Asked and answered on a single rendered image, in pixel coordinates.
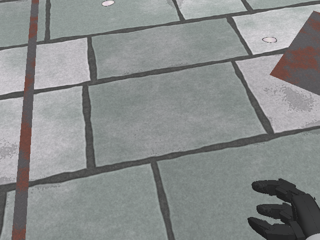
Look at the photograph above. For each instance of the right robot hand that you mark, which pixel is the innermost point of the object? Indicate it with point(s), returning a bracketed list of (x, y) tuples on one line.
[(301, 218)]

